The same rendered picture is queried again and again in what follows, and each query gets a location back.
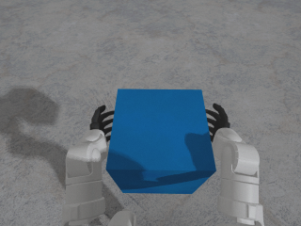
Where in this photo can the left robot hand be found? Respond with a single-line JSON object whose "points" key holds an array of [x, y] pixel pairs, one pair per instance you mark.
{"points": [[98, 123]]}

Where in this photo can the robot right forearm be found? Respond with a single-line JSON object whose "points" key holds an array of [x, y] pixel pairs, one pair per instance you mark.
{"points": [[239, 190]]}

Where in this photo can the carton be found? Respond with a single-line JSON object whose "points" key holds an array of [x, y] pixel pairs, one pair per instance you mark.
{"points": [[160, 141]]}

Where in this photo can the robot left thigh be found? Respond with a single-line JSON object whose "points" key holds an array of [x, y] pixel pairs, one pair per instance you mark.
{"points": [[123, 218]]}

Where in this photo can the robot left forearm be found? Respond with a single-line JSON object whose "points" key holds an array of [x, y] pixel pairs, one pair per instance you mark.
{"points": [[84, 190]]}

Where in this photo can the right robot hand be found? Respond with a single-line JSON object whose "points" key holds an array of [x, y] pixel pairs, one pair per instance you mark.
{"points": [[222, 120]]}

